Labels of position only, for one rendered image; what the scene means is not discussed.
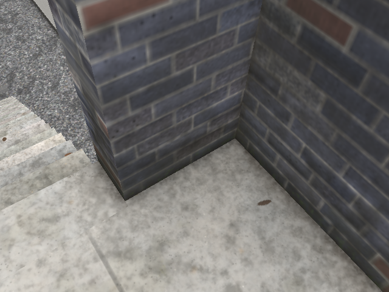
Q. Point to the stairs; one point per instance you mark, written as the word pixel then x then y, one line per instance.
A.
pixel 33 155

